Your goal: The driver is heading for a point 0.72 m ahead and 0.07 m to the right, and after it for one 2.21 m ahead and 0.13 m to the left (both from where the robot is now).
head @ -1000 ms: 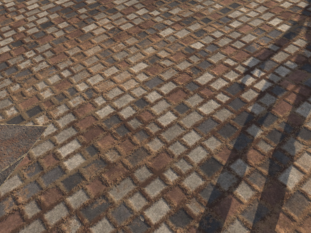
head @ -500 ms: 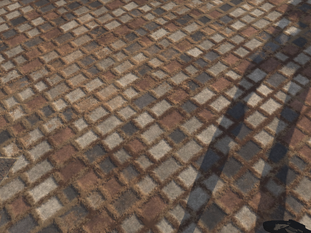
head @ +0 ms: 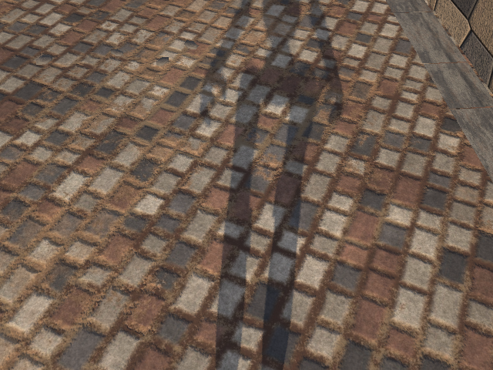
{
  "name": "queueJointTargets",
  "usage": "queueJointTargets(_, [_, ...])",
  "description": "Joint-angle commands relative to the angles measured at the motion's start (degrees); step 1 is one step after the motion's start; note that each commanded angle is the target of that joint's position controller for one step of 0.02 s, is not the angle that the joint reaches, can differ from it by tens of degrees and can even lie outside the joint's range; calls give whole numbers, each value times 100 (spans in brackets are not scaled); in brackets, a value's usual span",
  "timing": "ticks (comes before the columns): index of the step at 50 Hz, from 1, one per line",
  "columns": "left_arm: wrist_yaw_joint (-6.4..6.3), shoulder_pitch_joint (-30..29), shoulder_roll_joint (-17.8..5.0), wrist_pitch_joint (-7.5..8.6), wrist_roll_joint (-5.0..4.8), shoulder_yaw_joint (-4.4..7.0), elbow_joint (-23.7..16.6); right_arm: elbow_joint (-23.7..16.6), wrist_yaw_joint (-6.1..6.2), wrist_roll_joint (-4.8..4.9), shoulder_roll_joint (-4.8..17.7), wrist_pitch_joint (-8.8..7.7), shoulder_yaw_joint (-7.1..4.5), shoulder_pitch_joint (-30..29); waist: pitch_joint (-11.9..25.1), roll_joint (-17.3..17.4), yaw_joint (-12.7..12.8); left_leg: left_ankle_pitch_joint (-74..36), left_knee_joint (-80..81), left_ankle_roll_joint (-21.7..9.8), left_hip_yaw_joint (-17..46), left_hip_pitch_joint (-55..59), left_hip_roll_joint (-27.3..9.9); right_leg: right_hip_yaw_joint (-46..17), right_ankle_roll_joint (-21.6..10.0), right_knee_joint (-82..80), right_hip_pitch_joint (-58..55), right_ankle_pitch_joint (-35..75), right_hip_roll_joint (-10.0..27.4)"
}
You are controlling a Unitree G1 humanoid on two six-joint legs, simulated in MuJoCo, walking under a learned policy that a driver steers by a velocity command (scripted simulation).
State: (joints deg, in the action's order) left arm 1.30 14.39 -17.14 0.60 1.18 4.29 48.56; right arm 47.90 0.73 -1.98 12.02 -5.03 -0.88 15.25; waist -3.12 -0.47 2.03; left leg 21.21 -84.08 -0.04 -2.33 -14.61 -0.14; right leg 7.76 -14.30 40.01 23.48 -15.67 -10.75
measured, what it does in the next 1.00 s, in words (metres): walks ahead: left foot, then right foot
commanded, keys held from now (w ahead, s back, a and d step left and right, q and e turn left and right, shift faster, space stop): w+e+shift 0.30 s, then w+shift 0.22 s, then w+q+shift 0.26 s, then q+shift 0.22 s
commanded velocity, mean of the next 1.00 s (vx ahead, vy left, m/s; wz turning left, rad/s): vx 0.92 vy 0.00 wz -0.23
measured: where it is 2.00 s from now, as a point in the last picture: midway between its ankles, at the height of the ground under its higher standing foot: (346, 181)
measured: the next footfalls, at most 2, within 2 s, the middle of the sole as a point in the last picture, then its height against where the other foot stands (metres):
left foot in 0.32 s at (213, 341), level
right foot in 0.74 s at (350, 266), level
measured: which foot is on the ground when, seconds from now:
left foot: up 0.00-0.30, down 0.32-0.72, up 0.74-1.00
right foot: down 0.00-0.34, up 0.36-0.72, down 0.74-1.00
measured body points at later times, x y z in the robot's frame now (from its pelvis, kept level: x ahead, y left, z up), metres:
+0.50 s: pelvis +0.47 +0.01 +0.03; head +0.49 -0.01 +0.48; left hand +0.72 +0.23 -0.06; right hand +0.41 -0.28 -0.09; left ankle +0.52 +0.14 -0.70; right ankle +0.36 -0.05 -0.60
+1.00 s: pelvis +0.87 -0.18 +0.04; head +0.91 -0.20 +0.49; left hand +0.96 +0.10 -0.08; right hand +0.97 -0.49 -0.07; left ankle +1.02 -0.09 -0.64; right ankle +0.76 -0.25 -0.70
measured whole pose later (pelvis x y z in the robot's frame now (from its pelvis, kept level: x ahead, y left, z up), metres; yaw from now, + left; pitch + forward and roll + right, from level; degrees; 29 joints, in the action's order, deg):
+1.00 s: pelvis +0.87 -0.18 +0.04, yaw -10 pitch +2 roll -1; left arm -2.0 18.2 -16.8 4.6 -0.1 3.0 47.0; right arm 42.1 -1.2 1.8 19.1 -2.1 -4.6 9.5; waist -3.9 2.5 2.6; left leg 5.9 -52.9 -0.8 -3.4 -40.8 -3.3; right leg 11.9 -1.3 20.7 3.1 -19.0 0.4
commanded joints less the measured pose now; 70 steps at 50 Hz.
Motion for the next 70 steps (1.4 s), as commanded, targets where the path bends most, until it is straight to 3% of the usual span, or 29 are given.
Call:
queueJointTargets(1, [-159, 585, -780, 130, 17, 198, -127, -940, -45, -175, 886, -220, -88, -363, -88, 741, -303, -109, 235, 112, 852, -3028, -460, -4570, -965, -2960, -1818, -642, 2178])
queueJointTargets(4, [-148, 377, -727, 412, -94, 115, -235, -1122, -89, -290, 745, 117, 9, -746, -412, 862, -524, -252, 1670, 448, 537, -2184, -760, -3411, -724, -3176, -202, 185, 1372])
queueJointTargets(12, [-78, 1294, -963, 432, -159, 270, -75, -1871, -149, 20, 622, 84, 147, -2255, 80, -149, 392, -2620, 5213, 119, 104, -1208, -39, -2925, 149, -2370, -1697, 4099, 1016])
queueJointTargets(14, [-107, 1071, -1179, 450, -128, 311, -150, -1702, -48, 40, 1033, 43, -19, -1492, 726, -292, -23, -2164, 5473, 16, 236, 159, 247, -3025, 440, -1308, -1887, 5280, 1026])
queueJointTargets(16, [-64, 316, -1328, 533, -37, 328, -335, -1124, 136, 46, 1681, 3, -331, 845, 1812, -313, -1406, -1255, 5205, -135, 483, 2577, -218, -2798, 598, 1153, -1032, 4671, 838])
queueJointTargets(17, [-87, 219, -329, 593, 45, 73, -521, -852, 225, -140, 1948, -13, -432, 1926, 2327, 868, -1541, 260, 5162, -245, 1822, 3752, -1588, -2307, 578, 3178, 83, 163, 466])
queueJointTargets(18, [-80, 1239, -23, 560, -328, -102, -831, -933, 123, -283, 2322, -12, -520, 1147, 2945, 2688, -547, 1152, 6581, -1029, 5429, 4236, -2773, -1799, 790, 4330, 1501, -1249, 123])
queueJointTargets(19, [-150, 893, -491, 445, -107, -99, -532, -1109, 34, -209, 1563, 19, -466, 402, 1993, 1297, -590, 2252, 6858, -1078, 5069, 3407, -2336, -1664, 707, 4318, 1970, -499, 740])
queueJointTargets(21, [-16, 121, -508, 365, 71, -96, -624, -886, -48, -183, 927, 12, -324, 151, 839, 50, -547, 778, 6886, -1018, 3320, 1945, -1810, -1468, 796, 3818, 1816, 37, 1056])
queueJointTargets(30, [396, -1690, -165, 312, 173, -483, -1747, -52, -164, 151, 1063, -232, -277, 665, -353, 347, -79, -1821, 8367, -843, 664, -246, -928, -680, 997, 366, 829, 1271, 1415])
queueJointTargets(34, [255, -1386, -479, 356, 138, -369, -1569, 82, -219, 188, 1736, -224, -408, 1048, 124, 410, 109, -5303, 7453, -808, 479, 513, -1125, -442, 922, -298, -762, 1050, 944])
queueJointTargets(36, [48, 468, -867, 392, 234, -144, -992, 120, -164, 190, 1860, -151, -426, 1051, 1170, 470, 1046, -5318, 4710, -618, 346, 37, -807, -625, 891, -632, -2985, 645, 922])
queueJointTargets(37, [-94, 1275, -1374, 411, 369, 20, -860, -17, -175, 143, 1315, -137, -302, 1110, 1828, -181, 1198, -2819, 2657, -577, 256, -1057, -377, -1929, 855, -766, -4163, -1057, 2205])
queueJointTargets(38, [-156, 1284, -1737, 429, 473, 90, -958, -284, -160, 325, 468, -103, -147, 1707, 2627, -1427, 599, 677, 709, -567, 584, -2304, 90, -4667, 618, -1755, -4768, -2629, 3784])
queueJointTargets(39, [-152, 991, -1420, 379, 292, 72, -953, -357, -130, 326, 972, -39, -252, 1247, 2272, -995, 609, 79, 242, -642, 734, -2782, -36, -5248, 563, -2481, -4132, -2778, 3662])
queueJointTargets(41, [-124, 197, -588, 477, 196, -118, -881, -329, -142, 222, 897, 71, -256, 697, 604, -298, 145, -580, 775, -479, 576, -2802, -444, -3108, 553, -2247, -2612, 715, 3160])
queueJointTargets(44, [-93, 123, -156, 602, 8, -223, -706, -194, -175, 89, 642, 405, -309, 1017, 398, -536, -412, -222, 1228, -218, 460, -2164, -545, -1324, 750, -2055, -1795, 4357, 2833])
queueJointTargets(45, [-100, 110, -140, 644, -57, -221, -655, -296, -194, 67, 584, 467, -324, 799, 271, -579, -450, -329, 1397, -186, 377, -2271, -478, -1022, 764, -2168, -1728, 4644, 2784])
queueJointTargets(46, [-166, -659, -176, 651, -190, -124, -843, -527, -120, 605, 565, 394, -372, 485, 248, -858, -532, -574, 1588, -123, 605, -2610, -708, -798, 751, -2354, -1850, 4041, 2665])
queueJointTargets(51, [-552, -784, -737, 490, -169, 27, -859, -825, -404, 263, 519, 190, -301, -84, 394, -378, -473, -2978, 4556, -51, -498, -883, 62, 543, 993, -2082, -1238, 4411, 2030])
queueJointTargets(54, [-524, -903, -1069, 385, -379, 143, -977, -796, -487, 316, 1181, 344, -569, 755, 966, -578, -1007, -2523, 4646, -461, -568, 380, 473, 449, 1161, -592, -1516, 5664, 2219])
queueJointTargets(55, [-454, -1021, -1010, 368, -401, 132, -1037, -685, -431, 305, 1553, 403, -742, 1444, 1257, -390, -1395, -2675, 4810, -692, -405, 1276, 520, 373, 1266, 550, -1255, 5168, 2169])
queueJointTargets(56, [-340, -951, -631, 379, -363, 34, -998, -615, -316, 338, 1695, 439, -800, 1563, 943, 410, -1424, -3237, 5389, -886, -5, 1819, 349, 293, 1527, 2105, -528, 1862, 1662])
queueJointTargets(57, [-203, -571, 38, 409, -9, -137, -1118, -835, -210, 240, 2002, 428, -784, 975, 600, 2137, -733, -6627, 5055, -1433, 1553, 2181, -393, 96, 1803, 4461, 901, -2551, 605])
queueJointTargets(58, [-134, 699, -309, 471, -107, -172, -1260, -1430, -273, -109, 2263, 238, -720, 427, 2444, 1854, -147, -5863, 5763, -2825, 4580, 3195, -1862, -1446, 1920, 5500, 1671, -2421, 319])
queueJointTargets(59, [-116, 264, -1004, 485, -168, -66, -1282, -1761, -344, 38, 2068, 253, -755, -44, 2615, 776, -424, -3776, 6346, -2750, 4775, 2969, -1807, -1836, 1780, 5268, 1632, -1887, 589])
queueJointTargets(61, [-249, -545, -989, 366, -77, -17, -1425, -1829, -293, 353, 1600, 269, -625, -505, 1368, -400, -176, -2417, 6556, -2159, 3997, 1438, -1220, -1782, 1734, 4214, 1724, -1211, 954])
queueJointTargets(66, [-309, -827, -447, 211, -16, -92, -1452, -1834, 22, 299, 1623, 491, -684, -585, 1101, -140, -51, -4515, 6209, -1630, 2707, -18, -363, -1563, 1977, 1860, 763, -775, 857])
queueJointTargets(70, [-294, -1082, -353, 133, -120, -88, -1419, -1938, 209, 376, 1663, 760, -724, -695, 1418, 331, -171, -3148, 6086, -1181, 2821, -29, -125, -1645, 2058, 818, 456, 233, 635])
